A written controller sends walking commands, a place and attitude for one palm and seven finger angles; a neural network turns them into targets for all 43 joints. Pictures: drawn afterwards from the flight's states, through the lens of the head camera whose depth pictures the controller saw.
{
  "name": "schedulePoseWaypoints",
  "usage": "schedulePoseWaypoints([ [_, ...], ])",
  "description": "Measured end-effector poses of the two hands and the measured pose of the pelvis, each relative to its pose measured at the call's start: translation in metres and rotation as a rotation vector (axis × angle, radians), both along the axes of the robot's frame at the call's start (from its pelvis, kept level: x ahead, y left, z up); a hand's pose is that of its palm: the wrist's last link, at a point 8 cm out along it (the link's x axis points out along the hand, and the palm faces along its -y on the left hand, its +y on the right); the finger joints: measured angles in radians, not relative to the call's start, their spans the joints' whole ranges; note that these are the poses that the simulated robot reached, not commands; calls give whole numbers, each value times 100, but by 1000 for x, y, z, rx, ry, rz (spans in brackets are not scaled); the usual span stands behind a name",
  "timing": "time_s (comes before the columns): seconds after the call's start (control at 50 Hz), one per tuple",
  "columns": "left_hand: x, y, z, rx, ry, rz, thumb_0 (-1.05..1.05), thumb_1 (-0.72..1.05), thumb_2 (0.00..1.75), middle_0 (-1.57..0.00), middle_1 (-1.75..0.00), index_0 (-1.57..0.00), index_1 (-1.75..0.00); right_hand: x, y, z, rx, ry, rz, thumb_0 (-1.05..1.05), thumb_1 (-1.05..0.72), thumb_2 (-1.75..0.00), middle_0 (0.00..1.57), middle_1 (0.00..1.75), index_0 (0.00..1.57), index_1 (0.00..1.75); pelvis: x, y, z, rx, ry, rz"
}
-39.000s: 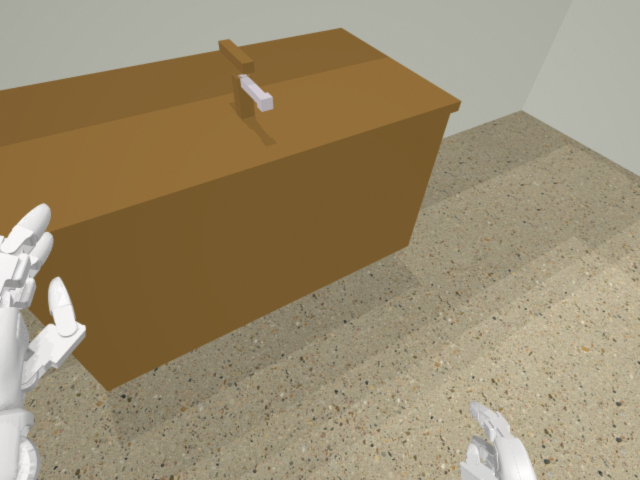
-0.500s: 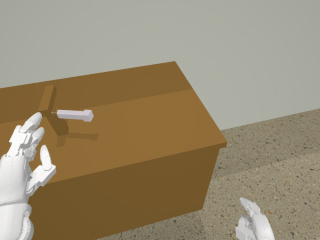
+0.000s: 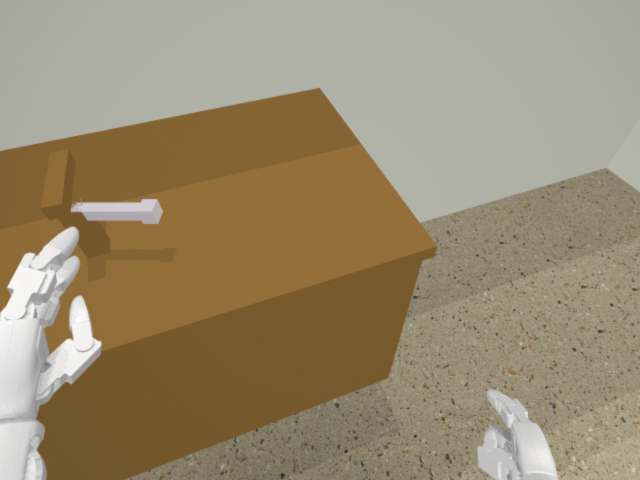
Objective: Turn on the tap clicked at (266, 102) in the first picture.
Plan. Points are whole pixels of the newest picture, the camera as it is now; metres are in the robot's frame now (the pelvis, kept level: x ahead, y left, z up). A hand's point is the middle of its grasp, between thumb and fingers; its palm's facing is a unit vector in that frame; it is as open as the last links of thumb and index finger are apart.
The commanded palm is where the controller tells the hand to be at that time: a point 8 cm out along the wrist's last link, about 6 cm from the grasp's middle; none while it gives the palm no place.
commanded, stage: step back with the hand held close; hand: left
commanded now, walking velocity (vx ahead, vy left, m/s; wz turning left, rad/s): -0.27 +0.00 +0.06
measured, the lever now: (150, 211) +0.48 +0.31 +0.05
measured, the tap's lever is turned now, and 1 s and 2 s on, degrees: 69 69 69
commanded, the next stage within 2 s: stop stepping back and stand still in 0.98 s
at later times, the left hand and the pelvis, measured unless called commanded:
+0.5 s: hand (5, 439) +0.13 +0.26 +0.15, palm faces +0.43 -0.83 -0.37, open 7.4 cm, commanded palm +0.07 +0.30 +0.17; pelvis -0.08 +0.02 -0.02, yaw +2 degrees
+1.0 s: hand out of the picture +0.07 +0.22 +0.17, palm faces +0.26 -0.89 -0.38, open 7.4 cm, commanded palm +0.01 +0.28 +0.17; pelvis -0.17 +0.01 -0.01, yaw -3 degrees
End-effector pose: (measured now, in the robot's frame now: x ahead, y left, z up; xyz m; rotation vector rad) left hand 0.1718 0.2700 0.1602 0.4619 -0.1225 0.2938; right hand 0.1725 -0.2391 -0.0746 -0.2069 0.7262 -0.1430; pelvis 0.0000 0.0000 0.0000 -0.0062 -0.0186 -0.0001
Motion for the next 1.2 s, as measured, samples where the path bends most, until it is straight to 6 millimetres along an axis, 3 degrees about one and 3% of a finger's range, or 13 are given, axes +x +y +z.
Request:
schedulePoseWaypoints([
  [0.18,-41,25,17,67,-109,54,1,89,90,-21,-30,-21,-30,-35,12,-2,-21,8,15,1,-90,-90,20,30,20,30,-33,9,-6,-10,-1,11],
  [0.36,-72,31,4,52,-121,102,1,89,90,-21,-30,-21,-30,-61,28,-12,-2,7,55,1,-90,-90,21,30,20,30,-60,13,-12,-11,-10,35],
  [0.52,-89,32,-1,16,-178,53,1,89,90,-21,-30,-21,-30,-87,31,-13,-49,24,66,1,-90,-90,21,30,20,30,-86,20,-20,-22,-9,43],
  [0.7,-124,49,25,92,-234,113,1,89,90,-21,-30,-21,-30,-117,41,-12,-8,32,58,1,-90,-90,20,30,20,30,-108,16,-13,-47,27,24],
  [0.76,-130,40,16,34,-193,124,1,89,90,-20,-30,-21,-30,-123,42,-13,17,15,75,1,-90,-90,21,30,20,30,-121,11,-11,-45,50,-6],
  [0.82,-131,19,4,-14,-157,76,1,90,90,-20,-30,-20,-30,-133,39,-20,39,6,82,1,-90,-90,21,30,20,30,-140,6,-14,-52,53,-26],
  [0.9,-133,-6,7,-47,-161,-53,1,89,90,-20,-30,-21,-30,-157,31,-14,34,47,27,1,-90,-90,21,30,20,30,-151,3,-5,-24,48,-32],
  [0.98,-138,-5,18,0,-190,-130,1,89,90,-21,-30,-21,-30,-176,18,1,-23,25,-18,1,-90,-90,21,30,20,30,-162,7,-5,-18,60,-50],
  [1.06,-146,4,18,50,-175,-143,1,89,90,-21,-30,-21,-30,-197,7,6,-30,-8,-57,1,-90,-90,21,30,20,30,-187,10,-6,-1,38,-72],
  [1.12,-162,4,16,27,-122,-118,1,89,90,-21,-30,-21,-30,-224,2,10,-31,-7,-57,1,-90,-90,20,30,20,30,-206,8,0,-10,21,-60],
  [1.2,-201,-6,20,34,-91,-98,1,89,90,-21,-30,-21,-30,-261,-4,9,-13,-6,-75,1,-90,-90,20,30,20,30,-226,0,2,-14,3,-52],
])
